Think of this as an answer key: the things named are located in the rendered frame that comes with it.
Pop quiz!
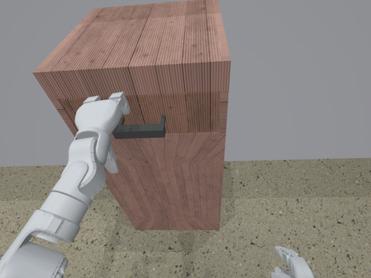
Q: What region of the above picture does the robot left forearm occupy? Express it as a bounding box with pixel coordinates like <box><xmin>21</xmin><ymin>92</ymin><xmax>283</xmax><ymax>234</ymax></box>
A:
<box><xmin>0</xmin><ymin>127</ymin><xmax>110</xmax><ymax>274</ymax></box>

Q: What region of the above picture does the left robot upper arm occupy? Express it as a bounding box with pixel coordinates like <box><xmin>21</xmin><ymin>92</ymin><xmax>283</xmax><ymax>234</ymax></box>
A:
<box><xmin>0</xmin><ymin>240</ymin><xmax>68</xmax><ymax>278</ymax></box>

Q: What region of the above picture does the drawer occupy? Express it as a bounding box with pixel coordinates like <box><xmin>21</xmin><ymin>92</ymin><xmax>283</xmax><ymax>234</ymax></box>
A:
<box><xmin>60</xmin><ymin>91</ymin><xmax>219</xmax><ymax>136</ymax></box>

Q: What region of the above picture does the cabinet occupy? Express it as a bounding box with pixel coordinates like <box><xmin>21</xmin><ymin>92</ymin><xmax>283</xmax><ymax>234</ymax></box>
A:
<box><xmin>33</xmin><ymin>0</ymin><xmax>231</xmax><ymax>230</ymax></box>

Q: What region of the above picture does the handle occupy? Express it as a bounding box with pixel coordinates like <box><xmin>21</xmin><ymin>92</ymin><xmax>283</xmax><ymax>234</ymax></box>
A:
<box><xmin>113</xmin><ymin>115</ymin><xmax>166</xmax><ymax>139</ymax></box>

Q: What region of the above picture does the robot left hand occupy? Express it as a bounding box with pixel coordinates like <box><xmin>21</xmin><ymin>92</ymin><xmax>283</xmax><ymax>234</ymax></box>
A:
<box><xmin>75</xmin><ymin>92</ymin><xmax>130</xmax><ymax>174</ymax></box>

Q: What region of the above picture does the robot right hand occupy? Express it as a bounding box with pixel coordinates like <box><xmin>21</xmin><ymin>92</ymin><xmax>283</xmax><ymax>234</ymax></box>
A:
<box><xmin>271</xmin><ymin>246</ymin><xmax>315</xmax><ymax>278</ymax></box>

